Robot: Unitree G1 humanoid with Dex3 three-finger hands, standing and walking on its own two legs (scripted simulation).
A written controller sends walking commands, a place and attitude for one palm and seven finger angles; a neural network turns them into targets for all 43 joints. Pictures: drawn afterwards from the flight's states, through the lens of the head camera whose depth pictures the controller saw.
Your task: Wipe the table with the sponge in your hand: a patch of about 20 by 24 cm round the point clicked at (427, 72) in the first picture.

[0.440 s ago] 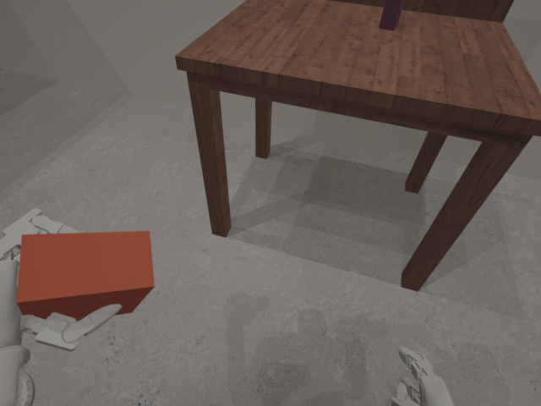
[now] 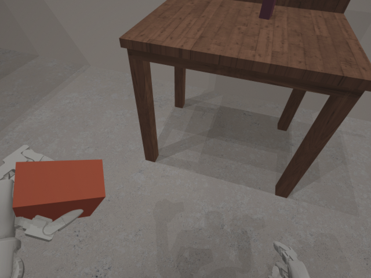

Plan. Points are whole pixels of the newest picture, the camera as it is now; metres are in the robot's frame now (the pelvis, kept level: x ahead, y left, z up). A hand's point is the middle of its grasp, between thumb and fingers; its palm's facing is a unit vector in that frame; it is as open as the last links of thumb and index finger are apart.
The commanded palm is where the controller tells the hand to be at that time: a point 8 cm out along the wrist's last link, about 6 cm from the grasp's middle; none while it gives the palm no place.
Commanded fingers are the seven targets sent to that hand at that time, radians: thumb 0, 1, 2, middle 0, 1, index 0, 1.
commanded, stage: walk to a spot facing it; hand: left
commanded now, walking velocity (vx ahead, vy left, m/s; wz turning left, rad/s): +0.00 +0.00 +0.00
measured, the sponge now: (71, 192) +0.22 +0.21 +0.14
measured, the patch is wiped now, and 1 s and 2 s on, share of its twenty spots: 0.00 0.00 0.00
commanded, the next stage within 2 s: turn to face it in 0.76 s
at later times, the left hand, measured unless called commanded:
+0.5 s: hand (126, 158) +0.29 +0.13 +0.16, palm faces +0.24 -0.87 -0.43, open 9.9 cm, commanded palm +0.23 +0.19 +0.18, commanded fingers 0.00 0.10 1.30 -1.20 -1.60 -1.20 -1.60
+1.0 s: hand (177, 103) +0.43 +0.05 +0.17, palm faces +0.10 -0.87 -0.49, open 9.9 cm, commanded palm +0.40 +0.11 +0.18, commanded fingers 0.00 0.10 1.30 -1.20 -1.60 -1.20 -1.60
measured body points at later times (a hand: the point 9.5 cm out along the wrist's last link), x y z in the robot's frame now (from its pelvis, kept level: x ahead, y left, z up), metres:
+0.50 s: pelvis +0.03 -0.05 -0.02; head +0.03 -0.08 +0.43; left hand +0.27 +0.18 +0.18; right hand +0.15 -0.29 -0.12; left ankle +0.03 +0.11 -0.71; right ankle +0.03 -0.11 -0.74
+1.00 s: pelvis +0.16 -0.10 +0.00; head +0.18 -0.13 +0.45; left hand +0.42 +0.10 +0.20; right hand +0.22 -0.38 -0.11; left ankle +0.28 -0.01 -0.71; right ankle +0.03 -0.11 -0.74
